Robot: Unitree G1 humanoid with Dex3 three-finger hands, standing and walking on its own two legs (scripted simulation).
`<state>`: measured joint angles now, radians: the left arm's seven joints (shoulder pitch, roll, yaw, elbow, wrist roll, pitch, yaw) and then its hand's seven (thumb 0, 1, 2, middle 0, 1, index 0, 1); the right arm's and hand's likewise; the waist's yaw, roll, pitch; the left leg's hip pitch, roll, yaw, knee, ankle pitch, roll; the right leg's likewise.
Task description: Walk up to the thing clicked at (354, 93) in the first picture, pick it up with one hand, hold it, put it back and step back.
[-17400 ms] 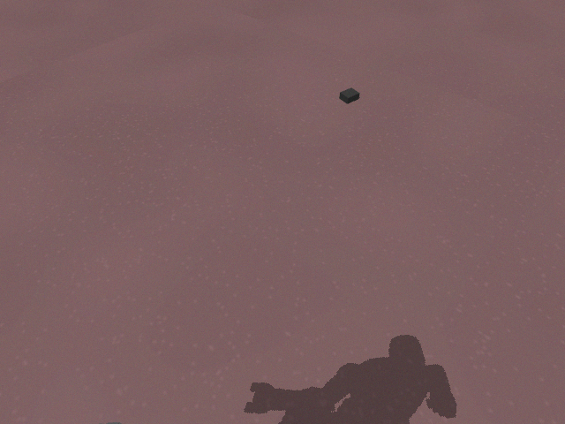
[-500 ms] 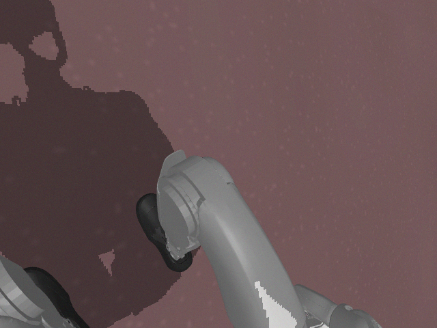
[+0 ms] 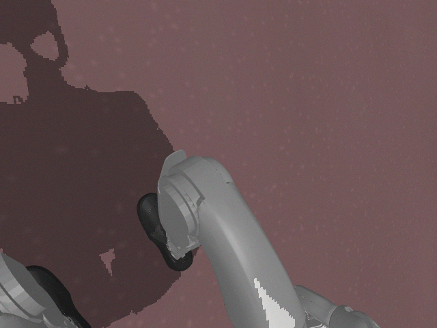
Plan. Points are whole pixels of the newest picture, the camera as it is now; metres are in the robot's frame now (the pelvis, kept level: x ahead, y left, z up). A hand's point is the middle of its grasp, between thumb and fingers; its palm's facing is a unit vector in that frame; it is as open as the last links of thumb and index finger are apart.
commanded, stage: close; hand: left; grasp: from above
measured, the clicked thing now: out of the picture +0.45 +0.35 -0.31
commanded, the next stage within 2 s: settle in 0.30 s
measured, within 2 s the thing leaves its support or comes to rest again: leaves its support in 0.80 s
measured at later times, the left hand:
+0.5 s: hand out of the picture +0.44 +0.34 -0.28, palm faces -0.07 -0.42 -0.90, open 10.7 cm
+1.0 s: hand out of the picture +0.46 +0.36 -0.23, palm faces +0.01 -0.42 -0.91, open 10.5 cm
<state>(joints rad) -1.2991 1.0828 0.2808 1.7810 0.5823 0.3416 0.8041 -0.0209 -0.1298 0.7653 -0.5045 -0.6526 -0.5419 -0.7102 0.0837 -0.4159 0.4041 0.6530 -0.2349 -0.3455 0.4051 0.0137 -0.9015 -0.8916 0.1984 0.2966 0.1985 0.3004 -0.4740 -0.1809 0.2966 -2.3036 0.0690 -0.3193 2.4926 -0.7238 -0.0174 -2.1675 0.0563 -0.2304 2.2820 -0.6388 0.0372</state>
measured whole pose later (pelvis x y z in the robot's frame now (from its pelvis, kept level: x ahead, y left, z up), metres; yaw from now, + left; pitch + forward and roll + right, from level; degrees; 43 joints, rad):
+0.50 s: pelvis +0.00 +0.00 +0.00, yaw +0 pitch +28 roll -16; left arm -1.31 1.09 0.27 1.78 0.58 0.34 0.81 -0.01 -0.12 0.68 -0.57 -0.59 -0.61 -0.64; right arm 0.09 -0.42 0.40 0.65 -0.24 -0.35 0.41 0.01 -0.90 -0.89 0.20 0.30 0.20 0.30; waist -0.48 -0.18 0.30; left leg -2.30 0.07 -0.32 2.48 -0.72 -0.02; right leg -2.17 0.05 -0.23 2.28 -0.64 0.03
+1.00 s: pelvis +0.00 +0.00 +0.01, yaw +1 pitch +31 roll -15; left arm -1.33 1.02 0.32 1.66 0.61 0.43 0.75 0.02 -0.09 0.56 -0.63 -0.48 -0.70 -0.52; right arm 0.16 -0.40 0.32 0.66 -0.19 -0.32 0.42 0.01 -0.90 -0.89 0.20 0.30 0.20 0.30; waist -0.44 -0.12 0.23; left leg -2.31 0.07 -0.29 2.44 -0.71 -0.02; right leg -2.19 0.05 -0.21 2.25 -0.63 0.03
